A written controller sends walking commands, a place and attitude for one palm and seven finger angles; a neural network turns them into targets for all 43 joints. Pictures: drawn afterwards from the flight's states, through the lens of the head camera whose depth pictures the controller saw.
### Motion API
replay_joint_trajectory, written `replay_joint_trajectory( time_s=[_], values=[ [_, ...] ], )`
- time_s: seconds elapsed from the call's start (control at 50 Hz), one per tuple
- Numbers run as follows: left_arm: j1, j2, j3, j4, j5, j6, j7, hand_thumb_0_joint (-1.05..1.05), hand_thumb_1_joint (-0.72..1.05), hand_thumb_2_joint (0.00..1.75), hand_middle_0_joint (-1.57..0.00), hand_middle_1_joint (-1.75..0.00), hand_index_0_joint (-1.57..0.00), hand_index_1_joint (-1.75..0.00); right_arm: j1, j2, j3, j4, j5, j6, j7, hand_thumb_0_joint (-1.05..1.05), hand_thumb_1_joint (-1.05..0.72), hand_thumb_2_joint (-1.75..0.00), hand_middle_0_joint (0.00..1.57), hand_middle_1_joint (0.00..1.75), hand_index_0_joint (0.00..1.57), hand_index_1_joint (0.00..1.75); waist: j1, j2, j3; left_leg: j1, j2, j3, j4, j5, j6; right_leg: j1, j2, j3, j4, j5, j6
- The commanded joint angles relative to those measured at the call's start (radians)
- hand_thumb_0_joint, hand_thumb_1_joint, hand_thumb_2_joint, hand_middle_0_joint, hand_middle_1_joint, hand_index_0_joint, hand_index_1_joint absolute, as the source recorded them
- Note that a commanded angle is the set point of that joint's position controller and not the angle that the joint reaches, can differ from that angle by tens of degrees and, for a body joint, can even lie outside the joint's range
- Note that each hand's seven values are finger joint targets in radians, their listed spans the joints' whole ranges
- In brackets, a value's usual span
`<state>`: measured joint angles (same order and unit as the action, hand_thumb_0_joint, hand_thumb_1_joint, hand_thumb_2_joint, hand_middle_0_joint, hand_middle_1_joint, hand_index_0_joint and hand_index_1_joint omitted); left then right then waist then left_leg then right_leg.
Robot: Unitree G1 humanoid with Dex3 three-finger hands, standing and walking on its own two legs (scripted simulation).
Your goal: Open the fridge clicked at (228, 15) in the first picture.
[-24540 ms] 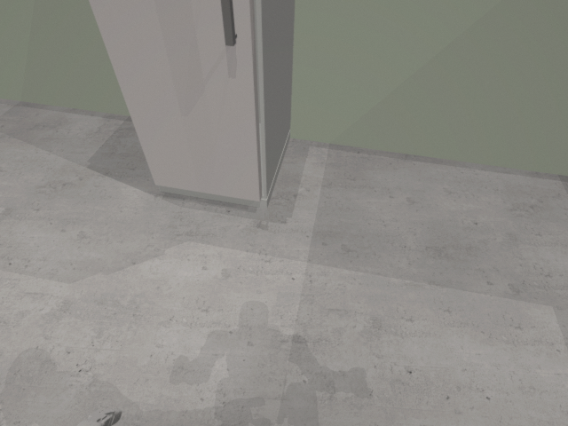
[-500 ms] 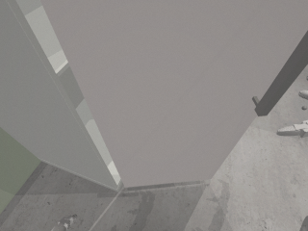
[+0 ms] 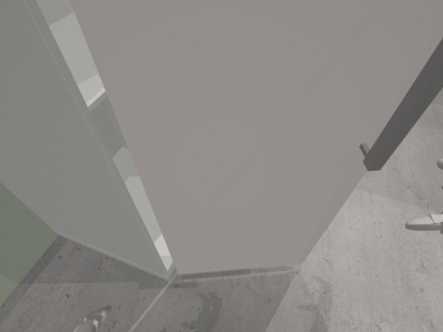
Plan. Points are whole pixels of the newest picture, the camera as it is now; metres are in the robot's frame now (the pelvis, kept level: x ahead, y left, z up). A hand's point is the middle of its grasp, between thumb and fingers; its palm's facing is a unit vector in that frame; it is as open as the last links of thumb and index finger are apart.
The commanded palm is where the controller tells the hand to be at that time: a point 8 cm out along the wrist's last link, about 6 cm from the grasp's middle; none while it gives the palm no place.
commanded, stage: slip the hand off the handle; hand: right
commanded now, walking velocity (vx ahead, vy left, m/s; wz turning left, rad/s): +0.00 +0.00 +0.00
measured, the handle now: (439, 46) +0.46 -0.25 +0.29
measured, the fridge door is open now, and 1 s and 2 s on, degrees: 64 64 64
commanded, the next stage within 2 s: draw the hand back to the body in 0.60 s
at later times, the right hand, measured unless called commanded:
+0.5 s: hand out of the picture +0.27 -0.32 +0.14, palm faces +0.36 +0.90 -0.24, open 14.7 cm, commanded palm +0.23 -0.36 +0.15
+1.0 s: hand out of the picture +0.26 -0.31 +0.15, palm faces +0.14 +0.99 -0.04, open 14.7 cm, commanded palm +0.21 -0.35 +0.16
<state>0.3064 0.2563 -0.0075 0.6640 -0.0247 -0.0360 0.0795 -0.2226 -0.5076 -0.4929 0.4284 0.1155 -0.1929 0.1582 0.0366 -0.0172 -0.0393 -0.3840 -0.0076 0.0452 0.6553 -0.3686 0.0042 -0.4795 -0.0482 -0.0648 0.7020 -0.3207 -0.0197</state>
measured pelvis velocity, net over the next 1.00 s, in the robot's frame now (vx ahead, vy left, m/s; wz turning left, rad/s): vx -0.01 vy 0.00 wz -0.01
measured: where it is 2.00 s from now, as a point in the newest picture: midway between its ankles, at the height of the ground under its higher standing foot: outside the picture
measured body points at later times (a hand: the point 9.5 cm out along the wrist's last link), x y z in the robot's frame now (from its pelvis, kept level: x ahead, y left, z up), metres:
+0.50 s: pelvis -0.02 +0.02 +0.00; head +0.00 +0.02 +0.45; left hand +0.16 +0.26 -0.09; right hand +0.24 -0.37 +0.15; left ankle -0.02 +0.12 -0.72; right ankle +0.02 -0.10 -0.72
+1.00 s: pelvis -0.01 +0.00 +0.01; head -0.02 +0.00 +0.46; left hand +0.15 +0.26 -0.07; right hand +0.24 -0.36 +0.15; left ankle -0.02 +0.12 -0.72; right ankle +0.02 -0.10 -0.72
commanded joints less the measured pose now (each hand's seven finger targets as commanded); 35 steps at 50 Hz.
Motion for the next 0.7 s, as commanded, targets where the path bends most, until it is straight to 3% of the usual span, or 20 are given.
replay_joint_trajectory(
  time_s=[0.0,0.04,0.14,0.2,0.22,0.24,0.28,0.32,0.36,0.4,0.46,0.52,0.56,0.64,0.68],
  values=[
    [-0.065,0.156,0.050,-0.128,-0.002,-0.065,0.023,0.00,0.90,0.90,-0.20,-0.30,-0.20,-0.30,-0.221,-0.326,-0.092,-0.305,0.034,-0.066,-0.010,0.00,0.55,-0.20,0.25,1.15,0.25,1.15,-0.038,-0.115,-0.248,0.019,-0.052,-0.015,-0.075,0.251,0.009,0.236,0.033,0.080,-0.097,0.274,-0.007],
    [-0.080,0.151,0.045,-0.128,-0.005,-0.074,0.031,0.00,0.90,0.90,-0.20,-0.30,-0.20,-0.30,-0.234,-0.287,-0.053,-0.328,0.044,-0.060,0.003,0.00,0.55,-0.20,0.25,1.15,0.25,1.15,-0.027,-0.119,-0.225,0.013,-0.051,-0.015,-0.086,0.245,0.010,0.246,0.034,0.075,-0.094,0.264,-0.008],
    [-0.111,0.151,0.036,-0.126,-0.013,-0.097,0.041,0.00,0.90,0.90,-0.20,-0.30,-0.20,-0.30,-0.188,-0.251,-0.029,-0.324,0.064,-0.031,0.027,0.00,0.55,-0.20,0.25,1.15,0.25,1.15,-0.032,-0.088,-0.176,0.004,-0.041,-0.016,-0.106,0.194,0.009,0.228,0.039,0.080,-0.108,0.196,-0.006],
    [-0.126,0.153,0.033,-0.121,-0.013,-0.106,0.047,0.00,0.90,0.90,-0.20,-0.30,-0.20,-0.30,-0.177,-0.281,-0.058,-0.313,0.072,-0.025,0.037,0.00,0.55,-0.20,0.25,1.15,0.25,1.15,-0.036,-0.044,-0.172,0.008,-0.033,-0.022,-0.110,0.186,0.003,0.218,0.042,0.080,-0.108,0.175,-0.007],
    [-0.137,0.150,0.030,-0.124,-0.014,-0.110,0.048,0.00,0.90,0.90,-0.20,-0.30,-0.20,-0.30,-0.194,-0.268,-0.041,-0.341,0.074,-0.028,0.042,0.00,0.55,-0.20,0.25,1.15,0.25,1.15,-0.035,-0.074,-0.179,0.006,-0.030,-0.025,-0.113,0.179,0.003,0.224,0.044,0.079,-0.108,0.170,-0.007],
    [-0.134,0.150,0.027,-0.121,-0.012,-0.113,0.050,0.00,0.90,0.90,-0.20,-0.30,-0.20,-0.30,-0.213,-0.269,-0.038,-0.344,0.074,-0.033,0.041,0.00,0.55,-0.20,0.25,1.15,0.25,1.15,-0.028,-0.060,-0.169,0.005,-0.032,-0.025,-0.116,0.166,0.004,0.221,0.042,0.081,-0.105,0.160,-0.007],
    [-0.142,0.148,0.027,-0.121,-0.009,-0.121,0.050,0.00,0.90,0.90,-0.20,-0.30,-0.20,-0.30,-0.177,-0.273,-0.051,-0.341,0.075,-0.041,0.042,0.00,0.55,-0.20,0.25,1.15,0.25,1.15,-0.043,-0.071,-0.180,0.012,-0.029,-0.029,-0.116,0.163,0.004,0.225,0.045,0.083,-0.108,0.158,-0.006],
    [-0.148,0.150,0.024,-0.121,-0.007,-0.124,0.050,0.00,0.90,0.90,-0.20,-0.30,-0.20,-0.30,-0.152,-0.303,-0.079,-0.349,0.079,-0.047,0.047,0.00,0.55,-0.20,0.25,1.15,0.25,1.15,-0.051,-0.083,-0.197,0.030,-0.024,-0.037,-0.111,0.192,0.004,0.226,0.049,0.079,-0.100,0.177,-0.007],
    [-0.145,0.152,0.023,-0.109,-0.005,-0.124,0.053,0.00,0.90,0.90,-0.20,-0.30,-0.20,-0.30,-0.177,-0.339,-0.113,-0.324,0.085,-0.052,0.052,0.00,0.55,-0.20,0.25,1.15,0.25,1.15,-0.046,-0.057,-0.187,0.039,-0.019,-0.044,-0.111,0.204,-0.001,0.203,0.049,0.076,-0.093,0.175,-0.006],
    [-0.155,0.146,0.020,-0.109,-0.008,-0.130,0.057,0.00,0.90,0.90,-0.20,-0.30,-0.20,-0.30,-0.195,-0.311,-0.086,-0.319,0.092,-0.055,0.065,0.00,0.55,-0.20,0.25,1.15,0.25,1.15,-0.040,-0.085,-0.176,0.022,-0.017,-0.050,-0.118,0.181,-0.001,0.206,0.050,0.072,-0.092,0.156,-0.007],
    [-0.150,0.150,0.021,-0.099,-0.011,-0.136,0.060,0.00,0.90,0.90,-0.20,-0.30,-0.20,-0.30,-0.222,-0.318,-0.078,-0.278,0.091,-0.058,0.077,0.00,0.55,-0.20,0.25,1.15,0.25,1.15,-0.033,-0.085,-0.159,0.012,-0.010,-0.065,-0.124,0.156,0.000,0.189,0.048,0.074,-0.085,0.134,-0.006],
    [-0.136,0.153,0.027,-0.098,-0.011,-0.140,0.059,0.00,0.90,0.90,-0.20,-0.30,-0.20,-0.30,-0.211,-0.332,-0.084,-0.267,0.086,-0.059,0.086,0.00,0.55,-0.20,0.25,1.15,0.25,1.15,-0.041,-0.099,-0.186,0.017,-0.012,-0.057,-0.113,0.170,0.001,0.194,0.049,0.078,-0.084,0.148,-0.006],
    [-0.132,0.156,0.027,-0.095,-0.012,-0.142,0.059,0.00,0.90,0.90,-0.20,-0.30,-0.20,-0.30,-0.210,-0.326,-0.081,-0.229,0.090,-0.055,0.088,0.00,0.55,-0.20,0.25,1.15,0.25,1.15,-0.035,-0.060,-0.164,0.013,-0.004,-0.070,-0.114,0.170,-0.004,0.164,0.048,0.078,-0.075,0.137,-0.006],
    [-0.117,0.165,0.034,-0.100,-0.008,-0.141,0.055,0.00,0.90,0.90,-0.20,-0.30,-0.20,-0.30,-0.173,-0.385,-0.147,-0.219,0.103,-0.063,0.098,0.00,0.55,-0.20,0.25,1.15,0.25,1.15,-0.055,-0.034,-0.209,0.053,0.001,-0.083,-0.092,0.215,-0.008,0.146,0.050,0.078,-0.057,0.157,-0.006],
    [-0.114,0.158,0.037,-0.109,-0.009,-0.141,0.049,0.00,0.90,0.90,-0.20,-0.30,-0.20,-0.30,-0.129,-0.372,-0.154,-0.231,0.108,-0.066,0.100,0.00,0.55,-0.20,0.25,1.15,0.25,1.15,-0.067,-0.051,-0.223,0.060,0.005,-0.084,-0.077,0.255,-0.011,0.147,0.050,0.077,-0.054,0.173,-0.005]
  ],
)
